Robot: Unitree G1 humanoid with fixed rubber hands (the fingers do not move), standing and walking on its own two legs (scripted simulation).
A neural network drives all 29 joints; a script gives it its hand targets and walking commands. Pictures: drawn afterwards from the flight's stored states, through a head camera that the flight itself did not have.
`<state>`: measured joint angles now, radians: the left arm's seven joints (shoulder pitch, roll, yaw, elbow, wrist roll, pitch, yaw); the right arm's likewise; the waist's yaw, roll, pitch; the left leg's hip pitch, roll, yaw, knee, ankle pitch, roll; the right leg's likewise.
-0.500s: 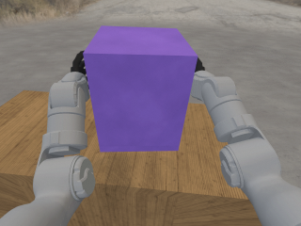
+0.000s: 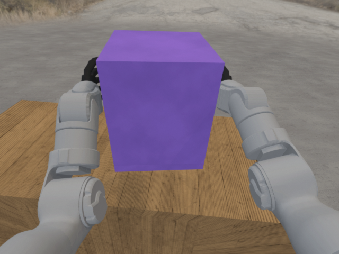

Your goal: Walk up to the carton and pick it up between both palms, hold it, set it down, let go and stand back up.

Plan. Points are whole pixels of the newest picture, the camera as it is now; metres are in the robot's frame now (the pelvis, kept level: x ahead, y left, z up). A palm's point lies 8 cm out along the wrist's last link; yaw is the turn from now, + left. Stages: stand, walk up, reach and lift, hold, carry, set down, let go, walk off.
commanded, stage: hold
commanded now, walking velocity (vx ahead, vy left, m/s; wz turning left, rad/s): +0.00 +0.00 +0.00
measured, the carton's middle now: (158, 99) +0.39 -0.01 +0.26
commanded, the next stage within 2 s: set down in 1.48 s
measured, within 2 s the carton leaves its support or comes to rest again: neither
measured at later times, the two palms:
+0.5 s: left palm (89, 89) +0.38 +0.14 +0.28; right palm (222, 90) +0.37 -0.15 +0.28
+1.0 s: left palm (90, 90) +0.38 +0.14 +0.28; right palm (222, 91) +0.37 -0.15 +0.28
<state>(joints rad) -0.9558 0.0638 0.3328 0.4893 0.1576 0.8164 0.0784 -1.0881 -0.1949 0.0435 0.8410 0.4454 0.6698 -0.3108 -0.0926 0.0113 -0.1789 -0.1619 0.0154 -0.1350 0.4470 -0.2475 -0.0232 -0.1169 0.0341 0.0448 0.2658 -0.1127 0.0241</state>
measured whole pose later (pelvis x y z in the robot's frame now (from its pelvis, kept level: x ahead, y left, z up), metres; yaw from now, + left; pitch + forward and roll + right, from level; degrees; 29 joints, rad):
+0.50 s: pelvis +0.00 -0.01 +0.00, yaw +0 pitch -3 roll -2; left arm -0.96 0.06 0.37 0.51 0.15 0.80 0.07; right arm -1.08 -0.19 0.05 0.81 0.42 0.69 -0.32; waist -0.08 0.02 -0.18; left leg -0.15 0.02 -0.14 0.43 -0.24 -0.03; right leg -0.11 0.04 0.04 0.27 -0.11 0.02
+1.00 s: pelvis +0.00 +0.00 +0.00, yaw +0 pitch -2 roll -2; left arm -0.96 0.06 0.33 0.49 0.16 0.82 0.08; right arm -1.08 -0.19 0.04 0.84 0.45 0.67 -0.31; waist -0.09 0.01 -0.18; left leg -0.16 0.02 -0.14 0.45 -0.25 -0.02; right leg -0.12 0.04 0.05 0.27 -0.11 0.02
